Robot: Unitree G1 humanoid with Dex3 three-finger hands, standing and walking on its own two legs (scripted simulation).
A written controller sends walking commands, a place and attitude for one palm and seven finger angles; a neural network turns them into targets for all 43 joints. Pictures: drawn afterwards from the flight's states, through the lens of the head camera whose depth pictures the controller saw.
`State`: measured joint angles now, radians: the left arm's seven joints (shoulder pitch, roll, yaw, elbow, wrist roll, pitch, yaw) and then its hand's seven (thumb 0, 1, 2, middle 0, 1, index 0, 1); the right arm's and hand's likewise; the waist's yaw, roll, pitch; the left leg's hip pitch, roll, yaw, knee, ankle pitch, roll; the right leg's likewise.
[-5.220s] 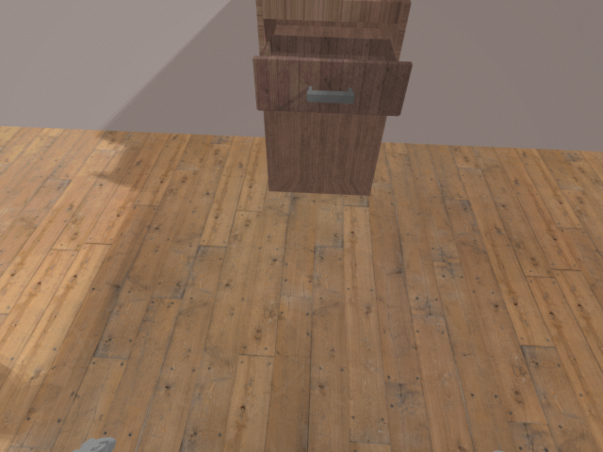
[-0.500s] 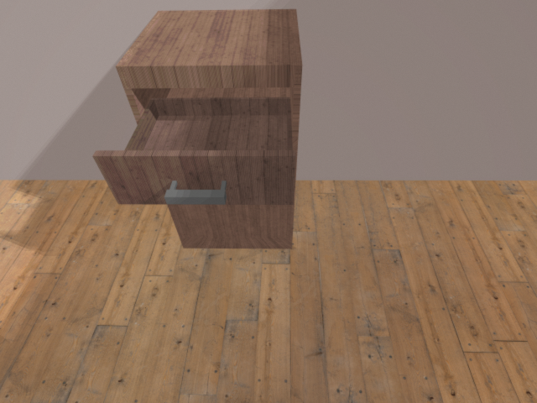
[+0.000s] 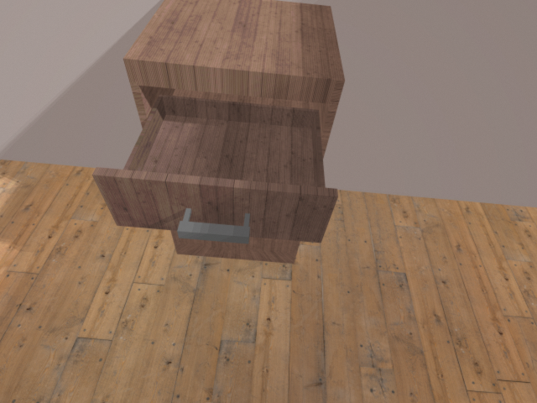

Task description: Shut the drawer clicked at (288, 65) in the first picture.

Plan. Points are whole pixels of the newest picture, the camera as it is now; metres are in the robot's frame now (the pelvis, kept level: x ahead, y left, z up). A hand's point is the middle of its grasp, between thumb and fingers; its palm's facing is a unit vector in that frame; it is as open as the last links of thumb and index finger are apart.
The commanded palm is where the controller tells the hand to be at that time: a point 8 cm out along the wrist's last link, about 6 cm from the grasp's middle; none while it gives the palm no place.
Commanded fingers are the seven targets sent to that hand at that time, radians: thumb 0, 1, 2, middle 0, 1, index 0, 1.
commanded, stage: take the last steps up to it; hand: left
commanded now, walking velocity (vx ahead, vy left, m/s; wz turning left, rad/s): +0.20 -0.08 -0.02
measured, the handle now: (216, 223) +0.43 +0.14 -0.05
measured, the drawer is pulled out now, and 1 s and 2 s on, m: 0.29 0.29 0.29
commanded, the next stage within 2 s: come to a stop and stand still in 0.18 s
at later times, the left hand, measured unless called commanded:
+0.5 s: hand (203, 358) +0.21 +0.13 -0.15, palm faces +0.01 -0.97 -0.22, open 7.3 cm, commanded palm none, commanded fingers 0.00 0.90 0.90 -0.20 -0.30 -0.20 -0.30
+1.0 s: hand out of the picture +0.07 +0.20 -0.17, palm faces +0.08 -0.98 -0.20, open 7.4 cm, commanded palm none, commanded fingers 0.00 0.90 0.90 -0.20 -0.30 -0.20 -0.30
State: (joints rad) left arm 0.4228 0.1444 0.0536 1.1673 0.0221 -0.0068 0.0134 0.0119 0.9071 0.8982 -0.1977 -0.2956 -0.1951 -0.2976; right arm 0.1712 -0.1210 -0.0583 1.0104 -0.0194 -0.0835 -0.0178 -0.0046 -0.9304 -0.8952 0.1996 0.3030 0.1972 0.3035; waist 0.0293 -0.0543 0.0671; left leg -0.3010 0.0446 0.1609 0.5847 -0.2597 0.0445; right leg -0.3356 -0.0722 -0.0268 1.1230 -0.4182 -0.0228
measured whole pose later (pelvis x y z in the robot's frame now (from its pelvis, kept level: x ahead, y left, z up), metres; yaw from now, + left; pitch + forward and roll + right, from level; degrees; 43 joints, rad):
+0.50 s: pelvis +0.12 -0.04 +0.00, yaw +0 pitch -1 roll +1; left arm 0.13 0.12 0.03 1.03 0.02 -0.03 0.04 0.00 0.92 0.90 -0.20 -0.30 -0.20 -0.30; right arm 0.33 -0.13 -0.05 1.13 0.00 0.01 -0.03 0.01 -0.91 -0.90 0.20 0.30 0.19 0.30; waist -0.04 0.03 0.08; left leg -0.24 0.04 0.06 0.78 -0.56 -0.03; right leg -0.33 -0.04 -0.10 0.54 -0.20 -0.05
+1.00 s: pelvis +0.08 +0.01 +0.01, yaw +0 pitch +0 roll +1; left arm 0.33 0.20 0.05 1.09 0.03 0.04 0.03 0.01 0.91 0.90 -0.19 -0.30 -0.19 -0.30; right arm 0.31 -0.11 -0.02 1.09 -0.02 0.00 -0.03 0.01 -0.92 -0.90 0.20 0.30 0.20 0.30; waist 0.03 -0.06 -0.03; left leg -0.17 -0.02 0.03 0.39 -0.22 0.03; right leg -0.37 -0.01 0.02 0.85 -0.33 0.02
